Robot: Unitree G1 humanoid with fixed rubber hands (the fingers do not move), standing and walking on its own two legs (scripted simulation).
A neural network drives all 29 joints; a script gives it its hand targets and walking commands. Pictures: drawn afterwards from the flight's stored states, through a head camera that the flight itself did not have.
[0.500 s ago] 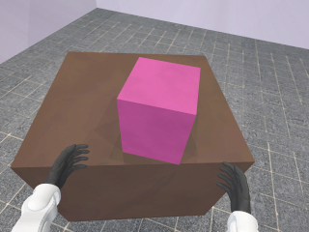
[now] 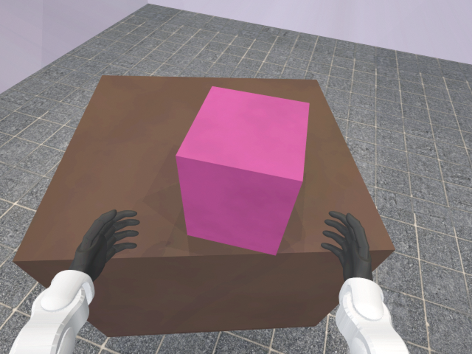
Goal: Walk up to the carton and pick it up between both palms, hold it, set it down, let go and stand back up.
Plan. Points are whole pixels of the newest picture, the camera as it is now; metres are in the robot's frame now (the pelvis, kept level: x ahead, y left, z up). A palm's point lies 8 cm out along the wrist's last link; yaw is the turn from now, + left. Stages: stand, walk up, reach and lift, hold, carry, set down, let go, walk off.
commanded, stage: reach and lift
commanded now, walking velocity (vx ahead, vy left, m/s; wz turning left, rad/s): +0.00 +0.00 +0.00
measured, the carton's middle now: (244, 173) +0.45 +0.02 +0.03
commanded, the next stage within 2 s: none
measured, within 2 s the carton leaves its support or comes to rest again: neither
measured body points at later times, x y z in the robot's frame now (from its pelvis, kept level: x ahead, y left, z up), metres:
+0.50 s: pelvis +0.00 +0.00 +0.00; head +0.01 +0.02 +0.45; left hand +0.32 +0.23 +0.11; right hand +0.32 -0.16 +0.13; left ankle +0.02 +0.11 -0.74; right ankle +0.00 -0.15 -0.74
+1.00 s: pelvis +0.01 +0.00 +0.00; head +0.01 +0.01 +0.45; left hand +0.40 +0.21 +0.15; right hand +0.37 -0.17 +0.16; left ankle +0.02 +0.11 -0.74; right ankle +0.00 -0.15 -0.74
